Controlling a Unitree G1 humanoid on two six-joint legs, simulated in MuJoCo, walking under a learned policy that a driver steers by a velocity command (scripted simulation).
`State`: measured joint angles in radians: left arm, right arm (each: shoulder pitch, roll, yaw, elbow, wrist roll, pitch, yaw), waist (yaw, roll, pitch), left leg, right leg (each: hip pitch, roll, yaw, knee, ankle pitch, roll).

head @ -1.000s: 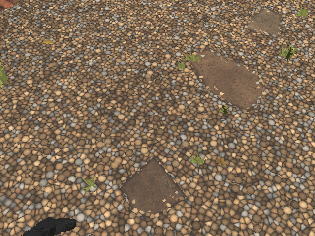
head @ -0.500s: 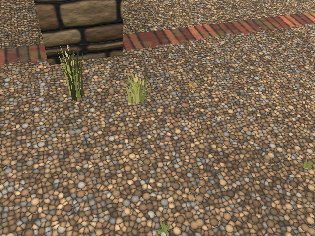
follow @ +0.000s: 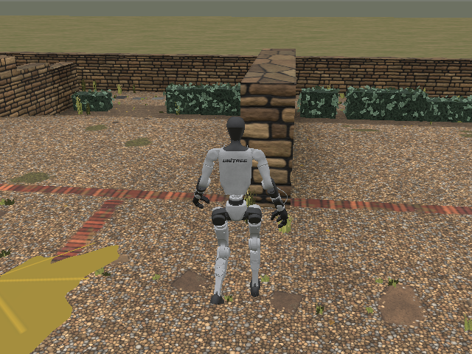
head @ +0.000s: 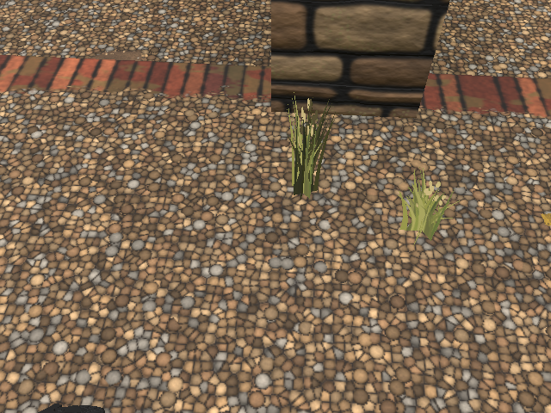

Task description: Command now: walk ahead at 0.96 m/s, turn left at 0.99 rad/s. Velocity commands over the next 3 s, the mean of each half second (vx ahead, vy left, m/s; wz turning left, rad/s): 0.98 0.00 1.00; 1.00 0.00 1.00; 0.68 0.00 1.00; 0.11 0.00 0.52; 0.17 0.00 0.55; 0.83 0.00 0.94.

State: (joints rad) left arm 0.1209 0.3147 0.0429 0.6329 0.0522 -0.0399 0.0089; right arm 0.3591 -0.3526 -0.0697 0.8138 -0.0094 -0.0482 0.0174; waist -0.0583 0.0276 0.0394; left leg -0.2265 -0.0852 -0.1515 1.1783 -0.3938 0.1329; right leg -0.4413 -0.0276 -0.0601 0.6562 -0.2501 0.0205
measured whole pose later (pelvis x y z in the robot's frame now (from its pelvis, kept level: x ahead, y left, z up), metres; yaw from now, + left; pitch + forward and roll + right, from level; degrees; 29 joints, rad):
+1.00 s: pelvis +0.85 +0.34 +0.02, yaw +57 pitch +1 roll -3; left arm 0.35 0.33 0.07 0.79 0.03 -0.07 0.00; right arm 0.14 -0.39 -0.06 0.71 -0.04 -0.01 0.06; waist 0.03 0.05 0.03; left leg -0.63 0.01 -0.01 1.29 -0.25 0.11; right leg -0.14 -0.01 -0.17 0.43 -0.31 0.01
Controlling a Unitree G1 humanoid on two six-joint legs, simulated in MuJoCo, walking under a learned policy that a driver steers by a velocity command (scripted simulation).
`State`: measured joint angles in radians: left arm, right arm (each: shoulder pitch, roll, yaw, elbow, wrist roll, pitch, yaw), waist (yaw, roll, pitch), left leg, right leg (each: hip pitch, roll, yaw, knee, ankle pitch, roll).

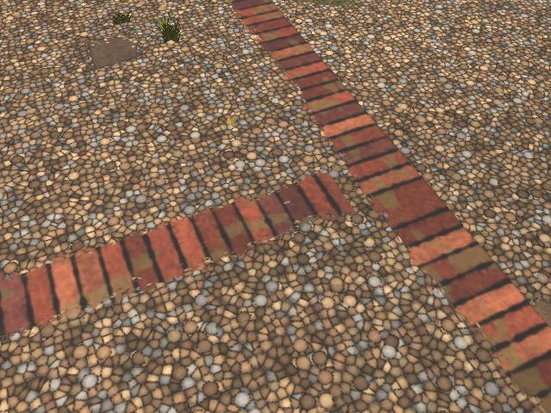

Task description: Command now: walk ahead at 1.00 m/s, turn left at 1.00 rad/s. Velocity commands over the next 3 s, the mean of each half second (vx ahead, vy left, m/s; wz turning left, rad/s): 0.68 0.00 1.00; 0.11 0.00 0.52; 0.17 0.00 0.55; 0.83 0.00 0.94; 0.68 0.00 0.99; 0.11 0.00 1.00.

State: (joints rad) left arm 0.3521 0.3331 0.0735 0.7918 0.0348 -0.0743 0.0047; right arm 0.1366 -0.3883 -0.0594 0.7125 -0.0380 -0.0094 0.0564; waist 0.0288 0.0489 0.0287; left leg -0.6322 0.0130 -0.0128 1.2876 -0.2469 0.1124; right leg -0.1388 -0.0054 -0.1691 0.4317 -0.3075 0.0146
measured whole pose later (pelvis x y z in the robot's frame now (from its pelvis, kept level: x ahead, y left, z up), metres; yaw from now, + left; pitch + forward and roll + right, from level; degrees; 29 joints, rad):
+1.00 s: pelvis +0.56 +0.05 +0.00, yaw +45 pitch -1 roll +1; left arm 0.27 0.28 0.02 0.74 0.02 0.04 0.00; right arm 0.14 -0.27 -0.02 0.73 -0.02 0.07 0.02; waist 0.05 -0.01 0.06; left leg -0.30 -0.07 -0.07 0.69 -0.41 0.02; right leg -0.35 -0.01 -0.05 0.47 -0.11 -0.04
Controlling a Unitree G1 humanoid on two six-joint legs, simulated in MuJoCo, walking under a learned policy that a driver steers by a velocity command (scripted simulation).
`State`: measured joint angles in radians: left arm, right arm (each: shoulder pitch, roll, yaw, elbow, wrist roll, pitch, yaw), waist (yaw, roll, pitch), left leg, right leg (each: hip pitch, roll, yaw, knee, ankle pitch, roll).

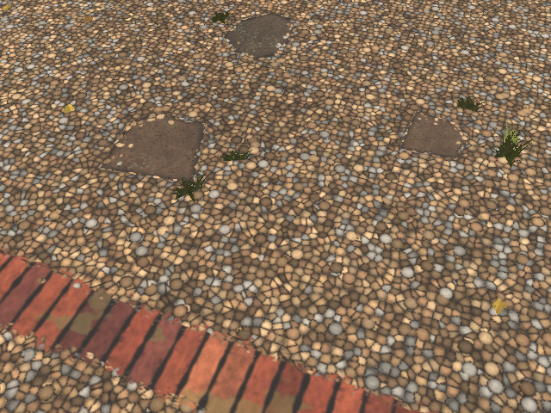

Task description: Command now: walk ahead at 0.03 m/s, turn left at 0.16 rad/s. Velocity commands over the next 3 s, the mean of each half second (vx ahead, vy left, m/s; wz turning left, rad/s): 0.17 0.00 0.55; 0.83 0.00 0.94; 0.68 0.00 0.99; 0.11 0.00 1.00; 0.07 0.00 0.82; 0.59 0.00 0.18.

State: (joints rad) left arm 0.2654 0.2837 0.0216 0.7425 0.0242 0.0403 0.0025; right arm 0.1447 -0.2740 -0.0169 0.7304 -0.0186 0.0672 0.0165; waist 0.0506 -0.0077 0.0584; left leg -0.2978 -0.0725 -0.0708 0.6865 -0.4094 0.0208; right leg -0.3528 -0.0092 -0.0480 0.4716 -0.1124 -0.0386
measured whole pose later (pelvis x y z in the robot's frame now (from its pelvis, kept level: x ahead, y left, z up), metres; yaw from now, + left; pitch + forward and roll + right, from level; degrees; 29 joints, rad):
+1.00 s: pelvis +0.25 +0.20 -0.03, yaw +45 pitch +0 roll +1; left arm 0.36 0.25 0.02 0.81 0.03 -0.06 0.00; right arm 0.20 -0.32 -0.07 0.75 -0.02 0.00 0.02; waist 0.05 0.02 0.07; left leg -0.40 -0.17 0.08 0.70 -0.29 0.18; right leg -0.26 -0.11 0.00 1.37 -0.33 0.02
